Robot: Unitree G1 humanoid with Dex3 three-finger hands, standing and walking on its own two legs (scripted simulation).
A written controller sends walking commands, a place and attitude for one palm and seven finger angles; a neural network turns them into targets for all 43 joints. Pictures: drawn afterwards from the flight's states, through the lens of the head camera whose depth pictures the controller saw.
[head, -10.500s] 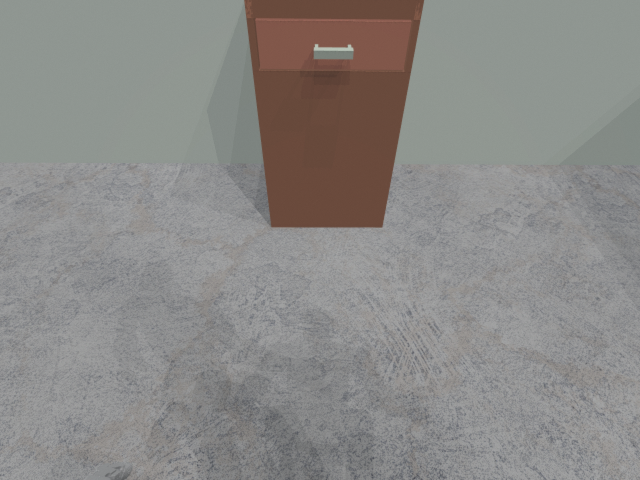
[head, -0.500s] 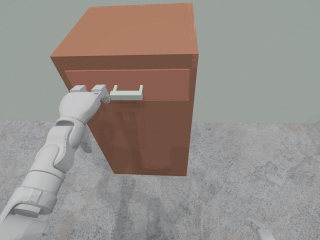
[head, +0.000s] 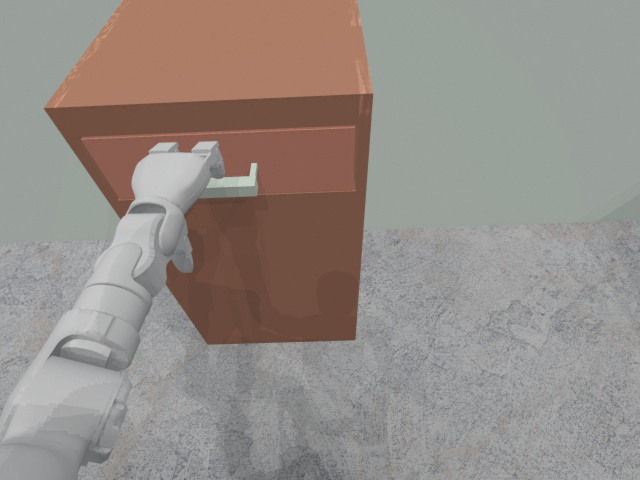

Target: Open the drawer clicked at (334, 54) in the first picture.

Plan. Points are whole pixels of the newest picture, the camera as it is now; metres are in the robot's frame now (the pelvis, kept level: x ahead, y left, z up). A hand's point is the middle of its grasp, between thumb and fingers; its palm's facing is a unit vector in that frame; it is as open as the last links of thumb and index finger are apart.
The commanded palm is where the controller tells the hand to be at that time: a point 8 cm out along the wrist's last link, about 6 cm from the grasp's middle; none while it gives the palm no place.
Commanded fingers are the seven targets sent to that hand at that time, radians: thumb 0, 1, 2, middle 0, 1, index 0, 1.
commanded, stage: move the hooked fingers above the handle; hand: left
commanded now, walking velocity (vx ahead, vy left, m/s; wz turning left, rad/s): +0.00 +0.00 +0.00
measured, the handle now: (224, 178) +0.58 +0.19 +0.02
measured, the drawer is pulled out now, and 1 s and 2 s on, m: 0.00 0.00 0.00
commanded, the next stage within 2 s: none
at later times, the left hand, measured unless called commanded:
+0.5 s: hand (229, 175) +0.52 +0.16 +0.07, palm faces -0.04 -0.03 -1.00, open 13.8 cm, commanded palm +0.52 +0.17 +0.13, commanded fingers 0.00 -0.50 0.30 -0.30 -1.20 -0.30 -1.20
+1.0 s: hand (225, 171) +0.53 +0.17 +0.07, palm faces -0.04 -0.02 -1.00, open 13.7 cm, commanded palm +0.52 +0.19 +0.12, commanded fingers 0.00 -0.50 0.30 -0.30 -1.20 -0.30 -1.20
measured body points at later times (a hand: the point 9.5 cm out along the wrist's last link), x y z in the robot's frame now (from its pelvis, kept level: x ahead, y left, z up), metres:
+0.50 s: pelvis +0.01 +0.00 -0.01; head +0.10 -0.01 +0.43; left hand +0.52 +0.16 +0.13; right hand +0.01 -0.27 -0.14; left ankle -0.01 +0.12 -0.73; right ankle -0.01 -0.12 -0.73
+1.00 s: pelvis -0.01 +0.00 -0.02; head +0.09 -0.01 +0.42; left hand +0.53 +0.16 +0.13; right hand -0.03 -0.27 -0.14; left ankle -0.01 +0.12 -0.73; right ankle -0.01 -0.12 -0.73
